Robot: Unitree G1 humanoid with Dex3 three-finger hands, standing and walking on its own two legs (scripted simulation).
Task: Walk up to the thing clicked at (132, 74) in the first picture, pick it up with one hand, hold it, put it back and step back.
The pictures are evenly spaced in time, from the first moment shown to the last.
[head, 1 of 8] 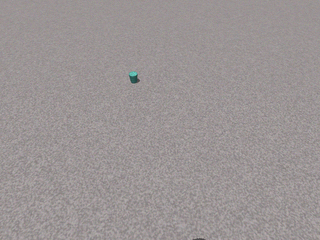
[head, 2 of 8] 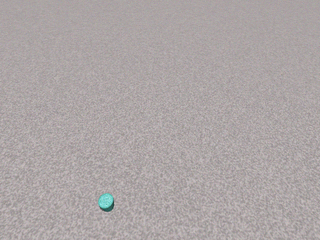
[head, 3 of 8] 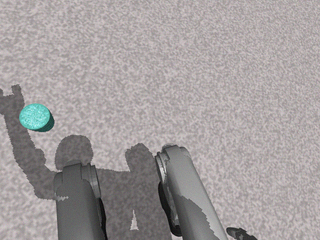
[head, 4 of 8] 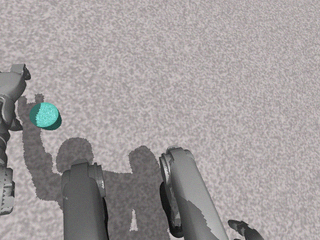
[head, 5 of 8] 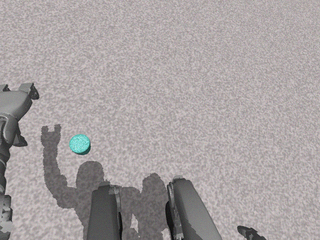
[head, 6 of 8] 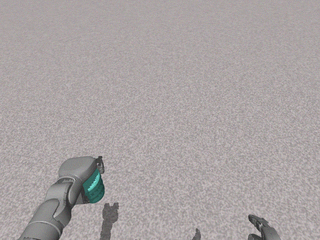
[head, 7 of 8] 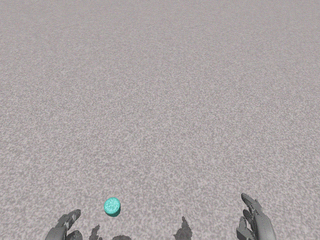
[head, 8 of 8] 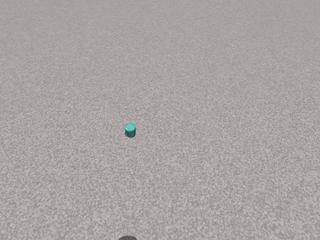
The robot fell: no
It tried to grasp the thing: yes
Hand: left
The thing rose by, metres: 0.65
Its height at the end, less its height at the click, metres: +0.00
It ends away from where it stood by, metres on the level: 0.02
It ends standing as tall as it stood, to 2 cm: yes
